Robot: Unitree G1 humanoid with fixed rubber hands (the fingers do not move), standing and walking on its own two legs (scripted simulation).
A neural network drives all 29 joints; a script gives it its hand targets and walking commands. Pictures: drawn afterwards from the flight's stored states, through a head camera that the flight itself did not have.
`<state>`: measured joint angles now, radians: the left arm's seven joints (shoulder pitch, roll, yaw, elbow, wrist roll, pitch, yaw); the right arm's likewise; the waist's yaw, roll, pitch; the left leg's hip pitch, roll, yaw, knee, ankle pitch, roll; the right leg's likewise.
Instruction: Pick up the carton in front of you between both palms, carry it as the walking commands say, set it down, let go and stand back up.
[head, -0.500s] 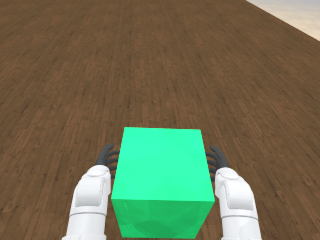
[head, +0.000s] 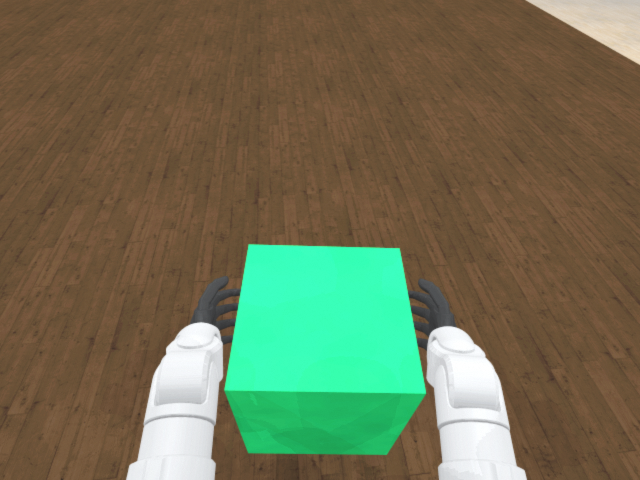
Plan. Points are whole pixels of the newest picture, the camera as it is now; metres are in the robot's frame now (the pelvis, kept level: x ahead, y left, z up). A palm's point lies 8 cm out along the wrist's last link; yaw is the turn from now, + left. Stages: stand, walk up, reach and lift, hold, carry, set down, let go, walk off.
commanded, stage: carry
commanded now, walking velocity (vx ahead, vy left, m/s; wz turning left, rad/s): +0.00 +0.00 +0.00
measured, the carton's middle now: (321, 354) +0.31 +0.00 -0.04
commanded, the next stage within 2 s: none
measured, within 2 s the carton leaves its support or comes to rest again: neither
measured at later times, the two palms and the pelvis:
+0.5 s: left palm (231, 273) +0.38 +0.13 +0.05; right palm (440, 270) +0.39 -0.17 +0.05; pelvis +0.10 -0.03 +0.02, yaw +1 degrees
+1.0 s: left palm (232, 182) +0.62 +0.17 +0.03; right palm (391, 185) +0.61 -0.13 +0.04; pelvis +0.32 +0.03 +0.02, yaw -2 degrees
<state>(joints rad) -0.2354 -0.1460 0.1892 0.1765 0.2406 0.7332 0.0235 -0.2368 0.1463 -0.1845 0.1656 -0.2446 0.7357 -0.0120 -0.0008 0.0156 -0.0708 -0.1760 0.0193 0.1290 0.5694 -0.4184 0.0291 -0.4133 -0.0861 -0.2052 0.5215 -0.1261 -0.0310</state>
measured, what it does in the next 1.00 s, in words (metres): walks ahead: left foot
